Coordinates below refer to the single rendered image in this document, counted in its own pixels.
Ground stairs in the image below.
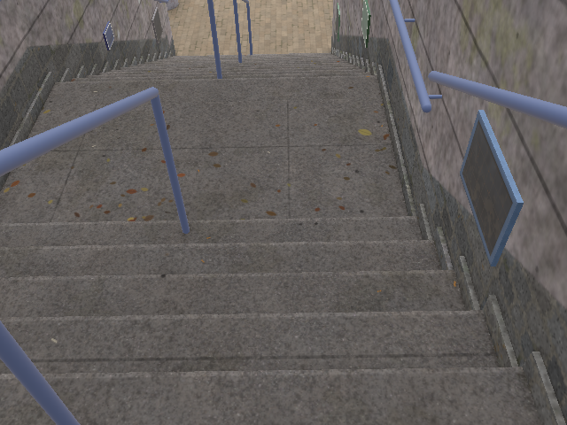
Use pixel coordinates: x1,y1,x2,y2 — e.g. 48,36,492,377
71,52,371,88
0,216,541,425

